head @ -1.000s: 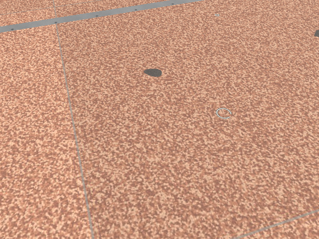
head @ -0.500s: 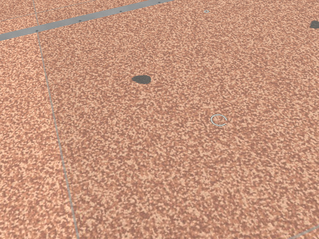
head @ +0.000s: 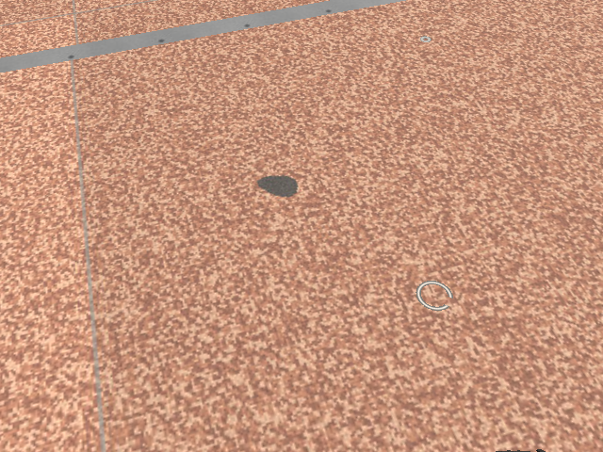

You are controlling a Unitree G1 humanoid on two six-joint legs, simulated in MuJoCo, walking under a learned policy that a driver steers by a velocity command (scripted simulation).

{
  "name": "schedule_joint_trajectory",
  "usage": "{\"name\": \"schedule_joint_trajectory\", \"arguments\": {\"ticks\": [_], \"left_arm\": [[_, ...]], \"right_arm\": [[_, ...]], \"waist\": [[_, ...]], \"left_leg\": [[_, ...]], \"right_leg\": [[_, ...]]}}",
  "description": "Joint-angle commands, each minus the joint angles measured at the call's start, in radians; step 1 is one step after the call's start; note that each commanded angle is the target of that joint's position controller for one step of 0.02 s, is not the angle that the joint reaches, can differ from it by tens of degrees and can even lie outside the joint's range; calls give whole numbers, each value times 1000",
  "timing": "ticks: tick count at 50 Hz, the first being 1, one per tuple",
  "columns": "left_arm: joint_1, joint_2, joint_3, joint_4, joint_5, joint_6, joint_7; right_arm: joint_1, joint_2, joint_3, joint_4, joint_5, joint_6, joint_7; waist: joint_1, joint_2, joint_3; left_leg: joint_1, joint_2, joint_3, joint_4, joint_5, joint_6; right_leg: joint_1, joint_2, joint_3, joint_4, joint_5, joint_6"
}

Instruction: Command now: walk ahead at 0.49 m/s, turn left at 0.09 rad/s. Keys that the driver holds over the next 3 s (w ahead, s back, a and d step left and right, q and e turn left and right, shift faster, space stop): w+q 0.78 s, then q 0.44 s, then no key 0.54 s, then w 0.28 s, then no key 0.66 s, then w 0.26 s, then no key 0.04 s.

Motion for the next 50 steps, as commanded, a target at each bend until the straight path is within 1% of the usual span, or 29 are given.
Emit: {"name": "schedule_joint_trajectory", "arguments": {"ticks": [1,2,3,4,5,6,7,9,12,15,21,23,24,25,26,27,28,29,30,31,33,35,37,39,41,43,45,48,50], "left_arm": [[81,39,14,-85,-8,-7,-12],[-9,133,31,-92,16,-7,-12],[-117,158,39,-132,17,-15,-19],[-165,158,42,-144,20,-20,-22],[-173,144,42,-148,23,-13,-24],[-160,119,36,-152,29,1,-29],[-162,100,33,-158,30,11,-31],[-205,93,31,-181,31,25,-34],[-376,110,32,-247,26,34,-34],[-496,113,30,-289,21,38,-37],[-671,121,22,-371,11,28,-40],[-640,138,24,-378,5,16,-40],[-577,152,30,-365,3,9,-36],[-468,177,41,-333,1,1,-27],[-322,220,58,-296,13,-14,-14],[-141,305,78,-287,41,-19,6],[-166,365,94,-291,51,-3,4],[-223,272,86,-299,35,9,-2],[-287,184,66,-311,25,8,-7],[-314,151,57,-306,26,4,-12],[-296,136,52,-281,20,-8,-9],[-256,137,54,-256,7,-28,-15],[-229,143,58,-240,1,-37,-17],[-203,143,59,-226,4,-36,-18],[-203,145,57,-217,5,-32,-16],[-205,161,59,-211,1,-27,-12],[-185,189,65,-202,-2,-21,-5],[-168,221,76,-191,-6,1,10],[-172,239,83,-194,-11,23,18]], "right_arm": [[478,-267,-82,100,-29,2,-17],[395,-217,-81,96,22,5,-2],[291,-162,-67,78,29,3,2],[254,-114,-56,79,22,-3,8],[260,-95,-48,91,17,-12,5],[271,-86,-43,106,18,-19,-1],[288,-97,-44,114,18,-28,-4],[324,-136,-53,125,20,-36,-7],[384,-151,-56,131,23,-32,-7],[458,-152,-57,137,22,-26,-6],[544,-171,-63,130,4,-14,-19],[511,-188,-71,114,1,-12,-29],[473,-202,-76,102,2,-12,-30],[446,-214,-79,92,5,-16,-26],[425,-204,-78,83,15,-25,-16],[420,-140,-63,38,31,-34,-12],[531,-79,-54,14,61,-26,-16],[517,-168,-67,41,26,-8,-25],[444,-168,-71,39,12,-2,-16],[400,-144,-69,29,10,1,-6],[374,-129,-70,17,-10,23,13],[345,-112,-67,-4,-10,41,26],[281,-103,-63,-35,-12,50,37],[209,-101,-59,-67,-14,51,46],[142,-90,-50,-97,-10,47,51],[83,-67,-34,-118,-8,40,58],[42,-68,-29,-134,-10,38,64],[74,-105,-39,-140,-24,38,57],[220,-139,-57,-101,-34,22,45]], "waist": [[-121,187,-324],[-136,55,-233],[-98,32,-79],[-70,-22,-14],[-38,-40,7],[-9,-31,4],[2,-22,0],[4,-8,-2],[-38,14,33],[-89,34,14],[-151,65,-5],[-119,82,-14],[-83,90,-31],[-35,77,-82],[34,22,-168],[91,-92,-337],[17,-317,-405],[-11,-184,-293],[-19,-77,-169],[-29,-46,-107],[-52,-107,-72],[-61,-116,-80],[-62,-109,-68],[-55,-103,-48],[-56,-95,-13],[-48,-105,-6],[-33,-117,-17],[-44,-134,-59],[-100,-105,-142]], "left_leg": [[792,463,-788,-115,-75,262],[679,412,-830,-254,-306,263],[514,381,-695,-314,-354,226],[390,340,-620,-349,-251,194],[310,298,-547,-358,-134,166],[251,264,-491,-370,-68,146],[225,245,-453,-372,-6,140],[188,218,-399,-382,57,138],[186,191,-381,-406,69,111],[270,174,-381,-368,151,66],[454,192,-438,-242,320,68],[450,202,-462,-194,362,47],[414,196,-462,-153,407,26],[380,171,-454,-56,476,6],[302,110,-407,131,432,-18],[157,54,-332,405,125,-35],[-135,-74,-223,626,-462,-59],[-216,22,-225,724,-393,-51],[-212,58,-221,717,-290,-56],[-190,85,-212,687,-235,-67],[-154,116,-193,652,-203,-85],[-168,118,-179,655,-174,-91],[-228,130,-170,644,-119,-97],[-277,138,-159,598,-52,-105],[-255,126,-121,463,17,-115],[-158,111,-69,285,97,-110],[-83,89,-25,175,111,-97],[-3,48,-3,100,4,-57],[160,-5,-10,-4,-4,-16]], "right_leg": [[-670,-4,8,945,-78,20],[-778,-57,72,951,20,-7],[-804,-109,69,886,125,-10],[-761,-136,65,819,166,-6],[-710,-158,67,769,179,8],[-658,-171,65,716,183,29],[-637,-176,55,673,182,46],[-644,-184,30,591,211,74],[-721,-195,6,430,349,111],[-755,-179,4,310,463,126],[-788,-125,8,163,408,125],[-687,-110,23,83,367,108],[-573,-93,21,38,331,94],[-413,-68,11,-9,319,74],[-198,-119,51,-49,340,40],[48,-375,289,-59,154,-9],[198,-575,702,-167,97,-115],[82,-545,709,-184,4,-120],[-50,-488,542,-201,51,-96],[-145,-440,405,-229,185,-76],[-230,-374,238,-263,351,-44],[-234,-367,159,-273,500,-48],[-222,-370,90,-293,565,-55],[-216,-364,26,-306,603,-57],[-241,-339,-61,-288,768,-50],[-271,-312,-144,-256,859,-31],[-245,-320,-174,-221,910,-18],[-158,-347,-191,-77,1059,-1],[-160,-336,-204,189,1041,14]]}}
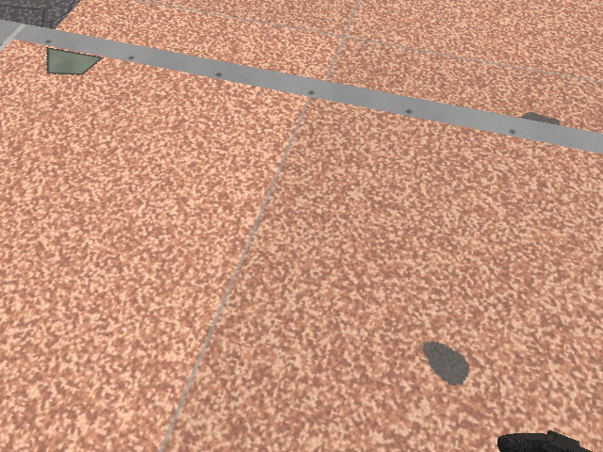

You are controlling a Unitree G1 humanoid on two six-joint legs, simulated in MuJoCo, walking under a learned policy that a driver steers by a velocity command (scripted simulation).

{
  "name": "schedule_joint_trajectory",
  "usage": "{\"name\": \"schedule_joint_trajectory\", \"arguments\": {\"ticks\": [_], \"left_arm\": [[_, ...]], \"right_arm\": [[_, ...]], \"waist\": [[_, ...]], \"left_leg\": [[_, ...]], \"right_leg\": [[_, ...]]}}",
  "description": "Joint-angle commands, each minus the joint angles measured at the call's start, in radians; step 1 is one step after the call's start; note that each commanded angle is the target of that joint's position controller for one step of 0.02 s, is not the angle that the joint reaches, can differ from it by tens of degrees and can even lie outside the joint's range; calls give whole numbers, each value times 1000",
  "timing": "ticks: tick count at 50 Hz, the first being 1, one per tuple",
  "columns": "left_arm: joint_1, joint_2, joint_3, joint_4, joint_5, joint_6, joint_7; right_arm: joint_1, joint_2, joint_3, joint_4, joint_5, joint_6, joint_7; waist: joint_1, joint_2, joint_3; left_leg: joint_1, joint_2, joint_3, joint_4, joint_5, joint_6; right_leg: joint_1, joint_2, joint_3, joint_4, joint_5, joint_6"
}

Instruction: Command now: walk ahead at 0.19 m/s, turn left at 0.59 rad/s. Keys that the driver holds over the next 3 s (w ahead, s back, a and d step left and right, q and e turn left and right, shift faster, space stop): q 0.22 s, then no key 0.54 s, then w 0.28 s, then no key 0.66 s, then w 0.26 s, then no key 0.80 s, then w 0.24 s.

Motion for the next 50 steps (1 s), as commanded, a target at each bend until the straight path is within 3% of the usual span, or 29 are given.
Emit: {"name": "schedule_joint_trajectory", "arguments": {"ticks": [1,2,3,4,5,6,7,8,11,17,21,26,29,30,31,32,33,34,35,38,40,42,43,44,46,48,49,50], "left_arm": [[-10,193,47,-63,-8,13,11],[62,97,25,-105,14,19,4],[108,113,27,-137,-5,41,3],[36,145,31,-131,12,50,3],[-44,131,26,-148,6,48,3],[-78,127,26,-147,15,49,6],[-77,129,27,-154,27,63,6],[-50,126,27,-145,34,82,6],[-51,106,25,-154,27,108,2],[-150,117,32,-176,22,126,6],[-179,111,28,-177,15,123,7],[-147,99,18,-163,-2,110,14],[-50,80,10,-127,-4,93,23],[-61,106,13,-129,6,83,27],[-72,152,14,-152,25,73,28],[-164,176,13,-162,24,68,20],[-202,128,3,-160,19,58,17],[-217,106,-6,-155,12,49,15],[-215,111,-6,-146,13,46,15],[-164,121,-8,-113,7,43,17],[-113,138,-1,-84,8,48,12],[-77,172,19,-70,9,60,4],[-69,168,23,-67,12,63,0],[-35,161,24,-59,8,62,-7],[-71,186,38,-60,9,57,-13],[-131,166,39,-75,6,46,-22],[-193,138,33,-98,4,38,-27],[-265,86,21,-136,3,23,-34]], "right_arm": [[306,-143,-53,35,-23,-28,-28],[315,-244,-74,27,-9,-35,-44],[357,-315,-100,-4,38,-17,-51],[330,-263,-94,-21,54,6,-64],[250,-208,-79,-27,57,15,-73],[200,-159,-65,-24,53,20,-76],[183,-139,-59,-24,56,22,-80],[172,-127,-55,-25,49,21,-78],[186,-165,-69,-25,35,13,-67],[232,-151,-64,-11,29,27,-73],[254,-147,-60,6,23,32,-77],[250,-141,-52,28,13,39,-76],[247,-132,-44,49,32,47,-85],[266,-106,-37,53,38,43,-90],[310,-49,-21,53,45,36,-90],[232,-90,-34,42,48,31,-91],[222,-105,-37,55,26,31,-84],[229,-92,-37,68,29,31,-78],[237,-85,-34,81,32,33,-76],[233,-57,-22,110,34,36,-81],[228,-47,-12,135,28,33,-88],[206,-90,-22,138,10,23,-88],[205,-88,-20,140,6,15,-85],[186,-85,-21,145,14,9,-80],[211,-52,-12,154,19,-11,-66],[268,-63,-15,177,23,-34,-65],[346,-89,-22,205,25,-45,-70],[449,-152,-40,239,31,-55,-78]], "waist": [[-165,-37,-221],[-97,152,-315],[-120,216,-492],[-131,42,-434],[-116,21,-286],[-79,-21,-191],[-54,0,-155],[-38,7,-162],[-29,1,-195],[-76,61,-156],[-95,75,-123],[-95,85,-105],[-47,60,-99],[-63,10,-96],[-85,-141,-143],[-86,-204,-23],[-94,-155,-20],[-104,-146,-44],[-106,-147,-51],[-82,-153,-81],[-62,-148,-105],[-39,-162,-46],[-39,-157,-1],[-20,-120,29],[-53,-134,73],[-96,-107,67],[-139,-40,60],[-178,120,53]], "left_leg": [[413,-39,-37,-166,163,73],[653,256,-338,-36,736,127],[820,421,-679,-88,871,344],[744,370,-589,-150,701,317],[592,319,-507,-200,572,287],[473,252,-452,-240,492,230],[391,204,-413,-259,466,198],[342,178,-387,-272,448,176],[291,143,-384,-289,363,148],[288,134,-447,-374,-83,106],[303,140,-481,-392,-212,106],[277,143,-499,-365,-171,118],[226,114,-492,-313,-135,66],[174,77,-464,-278,-189,17],[130,5,-365,-122,-299,-32],[103,-116,-204,-68,-308,-52],[209,-67,-196,32,-300,-63],[239,-68,-188,44,-263,-65],[253,-67,-176,48,-242,-72],[266,-53,-141,-55,-224,-85],[336,-58,-113,-166,-144,-82],[308,-56,-100,-105,-266,-62],[279,-45,-101,-86,-314,-48],[240,-51,-102,-53,-344,-35],[196,-33,-73,-53,-331,-10],[324,-20,-99,-128,-302,19],[440,15,-199,-211,-355,47],[587,139,-436,-343,-452,102]], "right_leg": [[-117,-160,39,484,753,-48],[-379,-73,37,769,-121,-14],[-578,67,194,1029,-315,19],[-634,2,282,1024,-202,21],[-644,-22,284,972,-110,22],[-622,-49,292,881,-59,25],[-577,-58,299,819,-36,29],[-525,-50,294,792,-18,30],[-484,-24,296,728,20,32],[-526,-18,314,596,81,31],[-492,2,312,484,47,15],[-339,53,278,295,-40,-28],[-150,68,260,-46,113,-71],[-86,-1,338,-122,146,-87],[-32,-202,552,-204,91,-130],[-229,-313,668,-243,219,-211],[-288,-292,600,-221,310,-229],[-279,-238,538,-199,365,-207],[-254,-193,481,-172,430,-183],[-128,-152,422,-75,700,-167],[-111,-128,440,-87,408,-144],[-152,-127,515,-126,-13,-163],[-180,-139,554,-136,-124,-186],[-207,-142,581,-181,-241,-199],[-204,-191,628,-202,-309,-223],[-284,-157,573,-153,-213,-203],[-379,-94,488,-47,-123,-170],[-538,31,320,179,-24,-115]]}}
Over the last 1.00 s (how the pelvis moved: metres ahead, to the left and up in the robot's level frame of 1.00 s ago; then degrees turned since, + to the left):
0.50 0.04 0.01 32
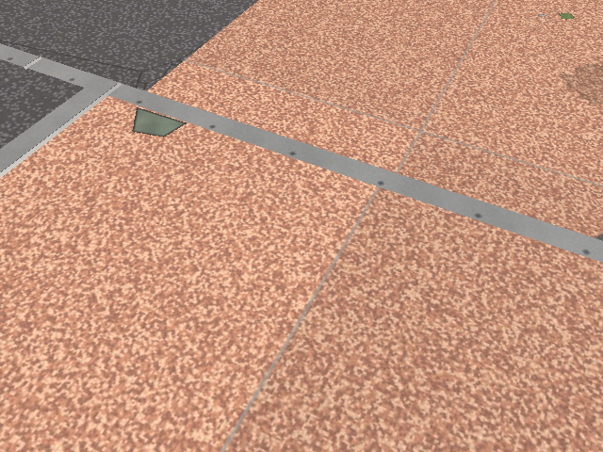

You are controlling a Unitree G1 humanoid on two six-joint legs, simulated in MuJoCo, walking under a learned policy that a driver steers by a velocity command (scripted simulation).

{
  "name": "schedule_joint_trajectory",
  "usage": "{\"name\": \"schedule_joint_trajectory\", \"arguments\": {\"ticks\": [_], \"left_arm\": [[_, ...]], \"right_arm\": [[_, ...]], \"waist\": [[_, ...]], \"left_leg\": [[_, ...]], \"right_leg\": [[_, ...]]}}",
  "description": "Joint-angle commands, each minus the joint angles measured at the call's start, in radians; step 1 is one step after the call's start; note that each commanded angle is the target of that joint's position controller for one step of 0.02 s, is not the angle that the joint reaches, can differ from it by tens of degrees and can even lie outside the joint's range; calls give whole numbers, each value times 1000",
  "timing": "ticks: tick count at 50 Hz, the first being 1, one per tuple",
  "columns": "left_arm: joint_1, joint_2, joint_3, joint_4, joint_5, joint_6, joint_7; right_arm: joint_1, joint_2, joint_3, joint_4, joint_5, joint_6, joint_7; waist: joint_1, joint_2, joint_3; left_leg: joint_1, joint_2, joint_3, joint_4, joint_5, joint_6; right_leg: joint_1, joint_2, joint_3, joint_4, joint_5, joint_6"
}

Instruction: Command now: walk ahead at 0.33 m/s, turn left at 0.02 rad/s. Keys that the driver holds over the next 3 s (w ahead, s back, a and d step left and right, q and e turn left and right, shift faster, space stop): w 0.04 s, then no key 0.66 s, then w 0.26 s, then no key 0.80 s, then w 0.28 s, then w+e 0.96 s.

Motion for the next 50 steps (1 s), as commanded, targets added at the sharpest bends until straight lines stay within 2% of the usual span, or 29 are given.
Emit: {"name": "schedule_joint_trajectory", "arguments": {"ticks": [1,2,3,4,7,10,12,14,15,16,17,18,19,20,22,24,26,29,32,33,34,36,38,40,43,46,48,49,50], "left_arm": [[-222,68,18,-151,10,-47,-12],[-257,116,32,-152,21,-46,-7],[-222,102,32,-133,17,-44,-6],[-187,83,27,-115,10,-43,-10],[-169,54,19,-100,12,-26,-22],[-222,17,0,-116,4,-14,-23],[-205,29,-1,-103,-3,-9,-9],[-115,57,9,-62,1,-10,6],[-43,65,14,-30,8,-18,13],[20,102,23,-7,18,-32,19],[113,177,35,2,30,-43,21],[109,201,36,7,-2,-32,14],[25,160,28,-8,-30,-24,8],[-78,105,10,-27,-26,-20,10],[-155,49,-13,-27,-5,-16,21],[-136,43,-18,3,9,-18,26],[-94,56,-19,28,12,-21,29],[-94,76,-15,43,4,-7,30],[-106,59,-20,51,-9,8,28],[-91,50,-21,55,-8,8,25],[-59,32,-20,60,-18,14,22],[-21,7,-26,94,-6,12,18],[-7,35,-15,101,5,8,12],[-45,-1,-19,88,20,2,1],[-82,13,-9,60,23,-21,-10],[-90,9,-2,42,12,-45,-17],[20,-18,0,79,4,-52,-15],[112,-15,7,118,5,-56,-7],[214,30,19,144,17,-66,7]], "right_arm": [[282,-225,-59,58,8,-30,-9],[293,-191,-52,62,-6,-30,-8],[251,-160,-42,48,-12,-32,-8],[203,-140,-34,39,-13,-32,-10],[133,-93,-12,43,3,-31,-17],[133,-89,0,69,11,-21,-25],[144,-103,1,85,8,-19,-26],[121,-111,2,90,17,-21,-29],[102,-114,2,91,26,-21,-29],[124,-102,6,94,27,-24,-27],[188,-63,15,84,28,-22,-30],[311,-31,12,129,43,8,-34],[268,-69,3,135,10,32,-34],[176,-57,3,116,-11,39,-27],[115,-32,8,107,-10,51,-18],[147,-5,16,134,-7,62,-21],[130,-4,17,145,1,70,-30],[91,-4,19,153,5,79,-33],[86,0,26,167,-10,71,-31],[84,-18,28,162,-17,61,-34],[46,-47,25,163,-2,54,-36],[27,-21,32,168,12,35,-36],[56,-81,6,166,16,35,-37],[98,-106,-14,170,13,38,-36],[114,-99,-28,167,5,25,-32],[92,-101,-38,160,8,6,-27],[45,-107,-45,147,14,3,-21],[44,-86,-42,146,9,1,-21],[38,-32,-28,135,2,-6,-19]], "waist": [[-135,298,147],[-140,191,163],[-101,105,139],[-62,89,107],[-15,135,67],[-13,156,77],[-13,177,51],[28,157,24],[68,123,7],[84,70,-34],[81,-83,-135],[45,-181,-252],[15,-79,-162],[1,-45,-35],[-34,-45,43],[-50,-63,24],[-36,-57,-3],[-26,-72,-2],[-44,-20,54],[-33,18,78],[10,119,131],[27,149,90],[17,164,88],[-16,201,149],[-22,157,161],[-4,141,145],[54,112,128],[81,64,115],[112,-80,86]], "left_leg": [[347,351,-571,-328,-68,211],[378,402,-581,-307,131,241],[368,382,-494,-268,356,232],[343,351,-400,-255,534,209],[237,238,-189,-250,805,134],[114,183,-80,-234,910,93],[85,190,-75,-193,960,76],[68,199,-89,-107,971,56],[50,175,-75,-14,924,38],[-15,131,-58,105,733,14],[-142,54,-10,339,225,-10],[-146,-44,-17,550,-275,-21],[-165,-5,-54,631,-278,-22],[-207,15,-50,632,-229,-22],[-150,61,-50,493,-132,-30],[-66,49,-15,365,-112,-42],[-50,39,-3,254,-121,-46],[-3,38,11,125,-17,-39],[108,60,-17,-79,124,-16],[98,120,-93,-157,99,-6],[-62,149,-155,-205,-23,12],[-171,153,-168,-284,-138,5],[-138,162,-211,-313,-343,47],[-88,268,-332,-384,-458,120],[3,337,-372,-412,-336,172],[0,292,-277,-365,-219,149],[-137,231,-183,-281,-186,123],[-216,184,-135,-176,-108,103],[-295,101,-23,65,-22,62]], "right_leg": [[-587,38,-85,253,-84,-25],[-690,4,-45,398,-182,-28],[-670,-24,-17,462,-153,-24],[-624,-42,-15,477,-113,-16],[-475,-27,-65,404,15,23],[-317,-1,-113,204,149,31],[-202,15,-115,124,224,14],[-79,26,-98,50,276,-14],[15,31,-100,-43,353,-26],[145,-37,-38,-82,524,-41],[320,-283,199,-45,922,-100],[285,-446,410,-110,1018,-262],[138,-414,420,-190,711,-271],[14,-361,357,-249,497,-244],[-128,-270,219,-327,380,-176],[-159,-214,129,-316,415,-144],[-128,-214,130,-307,363,-149],[-170,-211,158,-335,69,-136],[-299,-184,160,-345,-160,-54],[-309,-162,148,-320,-156,-18],[-238,-89,76,-291,-61,4],[-34,-57,32,-191,74,3],[-96,0,-28,-64,-81,-16],[-239,23,-84,86,-55,-16],[-378,-41,-51,229,-42,-20],[-299,-44,-70,117,-34,-21],[-51,6,-132,-49,59,-22],[92,26,-120,-101,70,-17],[203,-116,77,-226,-3,-30]]}}
Over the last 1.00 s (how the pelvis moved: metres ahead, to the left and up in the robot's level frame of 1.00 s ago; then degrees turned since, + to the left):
0.11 0.00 0.00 13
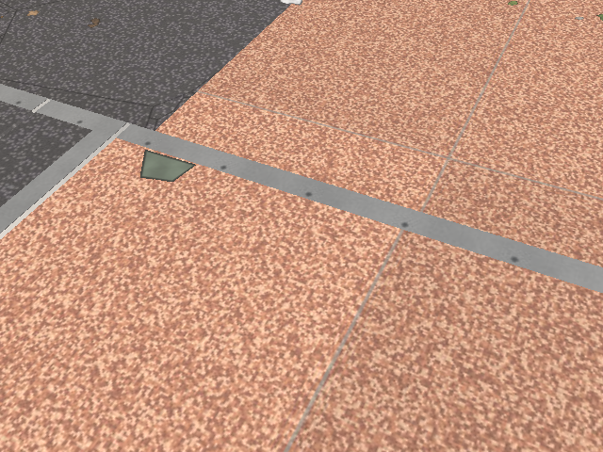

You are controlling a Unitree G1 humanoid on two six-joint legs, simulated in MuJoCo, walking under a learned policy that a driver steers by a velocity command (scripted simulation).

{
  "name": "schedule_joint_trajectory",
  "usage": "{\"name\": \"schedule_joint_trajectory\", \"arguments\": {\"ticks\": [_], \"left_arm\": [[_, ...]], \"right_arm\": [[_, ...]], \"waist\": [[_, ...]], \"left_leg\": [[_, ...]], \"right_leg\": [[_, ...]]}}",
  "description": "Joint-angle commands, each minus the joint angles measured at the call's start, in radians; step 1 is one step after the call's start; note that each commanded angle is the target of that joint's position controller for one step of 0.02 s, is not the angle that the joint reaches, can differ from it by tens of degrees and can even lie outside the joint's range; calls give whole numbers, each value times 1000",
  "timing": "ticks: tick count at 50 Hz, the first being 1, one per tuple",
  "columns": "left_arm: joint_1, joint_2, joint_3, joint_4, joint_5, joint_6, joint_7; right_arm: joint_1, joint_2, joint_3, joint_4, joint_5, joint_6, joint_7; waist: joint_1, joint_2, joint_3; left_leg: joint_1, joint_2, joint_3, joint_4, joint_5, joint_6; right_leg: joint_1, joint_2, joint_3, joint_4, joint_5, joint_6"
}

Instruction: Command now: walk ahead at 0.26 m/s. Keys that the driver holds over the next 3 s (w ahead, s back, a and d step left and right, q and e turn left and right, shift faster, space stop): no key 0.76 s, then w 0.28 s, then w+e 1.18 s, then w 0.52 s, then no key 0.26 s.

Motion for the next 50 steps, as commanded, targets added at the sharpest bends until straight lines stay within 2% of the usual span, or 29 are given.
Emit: {"name": "schedule_joint_trajectory", "arguments": {"ticks": [1,2,3,4,5,6,8,12,15,17,18,19,20,21,22,23,24,25,27,30,38,39,41,42,43,44,45,47,50], "left_arm": [[344,198,49,61,-1,-18,24],[323,162,38,74,0,-7,29],[237,114,23,46,3,-12,28],[179,95,16,29,4,-18,26],[148,82,9,19,2,-23,28],[137,62,-1,21,0,-28,32],[155,40,-16,40,-1,-30,37],[161,35,-38,63,-2,-19,54],[179,30,-44,84,-6,-8,57],[150,29,-46,88,-14,-3,54],[148,34,-44,91,-14,-4,52],[170,36,-42,85,-11,-7,50],[287,-18,-49,109,-20,3,51],[314,-36,-49,141,-23,27,58],[274,-18,-41,138,-11,40,63],[250,-15,-39,137,-2,47,61],[236,-15,-39,140,1,51,55],[210,-14,-39,143,0,51,52],[183,-23,-43,143,-6,43,53],[173,-15,-45,149,-11,39,62],[163,-23,-51,166,-9,48,67],[178,-22,-51,172,-8,48,65],[201,8,-37,175,-2,48,62],[218,27,-30,173,-4,47,60],[239,49,-22,174,-10,43,60],[244,63,-15,174,-11,38,60],[260,62,-12,176,-6,30,59],[300,70,-5,184,9,12,55],[304,77,1,181,12,-5,47]], "right_arm": [[-65,14,12,-98,-1,-30,11],[-93,-62,-6,-107,-25,-26,13],[-110,-50,-5,-103,-24,-24,19],[-97,-22,2,-90,-14,-26,22],[-91,-18,3,-82,-11,-26,23],[-87,-20,3,-76,-13,-20,24],[-89,-11,6,-73,-6,-7,22],[-177,17,27,-93,7,9,6],[-186,3,33,-89,11,12,-5],[-158,4,35,-76,7,6,-10],[-128,-10,34,-67,2,-2,-14],[-72,-70,22,-56,-5,-12,-18],[-44,-92,21,-44,-6,-14,-18],[-54,-45,32,-42,5,-7,-17],[-95,-17,41,-49,5,1,-16],[-152,-12,43,-61,2,10,-17],[-192,-16,40,-71,1,16,-19],[-195,-11,38,-70,9,18,-21],[-152,-10,35,-46,17,15,-24],[-121,-3,35,-25,17,10,-24],[-87,9,41,11,11,19,-26],[-76,12,41,17,10,21,-25],[-84,-8,29,11,7,28,-18],[-108,-6,26,-4,3,27,-11],[-153,5,27,-31,-1,22,-3],[-194,20,30,-60,-11,14,5],[-225,18,29,-84,-15,4,11],[-259,-9,16,-124,-12,-16,21],[-292,-19,3,-172,3,-36,33]], "waist": [[122,-373,55],[85,-252,105],[40,-115,131],[13,-72,115],[-5,-64,91],[-14,-82,73],[-26,-110,40],[-10,-144,38],[4,-158,29],[-22,-124,42],[-38,-87,37],[-33,-34,-10],[14,61,-66],[2,104,-74],[10,106,-17],[29,91,14],[41,59,52],[29,11,99],[11,-21,77],[6,-40,36],[3,-52,84],[7,-52,71],[18,-88,119],[33,-134,172],[49,-166,242],[55,-176,304],[64,-164,330],[70,-131,321],[60,-104,275]], "left_leg": [[-548,-72,103,388,-150,42],[-575,-25,33,552,-213,49],[-559,15,-5,610,-138,52],[-520,34,-8,609,-78,45],[-482,46,1,582,-33,37],[-447,42,18,561,2,25],[-407,15,41,507,53,10],[-317,-16,73,266,127,5],[-228,-24,81,167,166,22],[-128,-16,74,45,249,43],[-37,12,35,-35,390,52],[87,105,-54,-10,673,68],[169,228,-157,42,955,160],[132,291,-226,27,934,232],[50,278,-248,-19,790,223],[-24,233,-222,-46,634,179],[-80,179,-173,-55,495,131],[-94,124,-114,-52,426,96],[-61,89,-77,-31,463,69],[-7,91,-77,-25,517,73],[-39,85,-72,-52,430,60],[-39,71,-64,-53,331,63],[-119,15,-22,14,32,76],[-217,-19,17,82,-68,74],[-335,-42,66,155,-88,66],[-431,-26,101,208,-73,61],[-496,2,100,260,-67,60],[-623,32,84,346,-101,59],[-628,34,96,337,-70,57]], "right_leg": [[404,-342,560,-352,-97,-108],[319,-399,617,-337,81,-168],[257,-366,511,-298,253,-171],[230,-324,402,-281,431,-150],[227,-287,313,-276,566,-125],[223,-252,238,-262,721,-108],[235,-210,148,-223,934,-90],[207,-175,73,-180,1022,-69],[191,-188,90,-140,972,-75],[148,-191,104,-97,874,-62],[109,-174,104,-62,789,-35],[51,-137,93,-10,590,-9],[-2,-80,69,26,193,11],[2,-33,47,42,-96,20],[12,-24,54,4,-151,21],[59,-27,67,-77,-102,21],[84,-39,88,-148,-21,17],[69,-56,109,-173,36,14],[108,-89,120,-181,193,13],[143,-99,113,-182,273,20],[140,-108,112,-204,242,16],[145,-102,113,-216,143,9],[117,-108,154,-240,-155,-41],[113,-152,227,-286,-286,-81],[123,-221,304,-347,-367,-122],[142,-286,358,-382,-364,-154],[172,-324,387,-390,-293,-177],[297,-348,385,-366,-60,-197],[369,-314,291,-313,221,-168]]}}
Over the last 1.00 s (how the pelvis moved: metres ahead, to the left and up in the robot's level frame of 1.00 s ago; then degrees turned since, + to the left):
0.20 -0.03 0.00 1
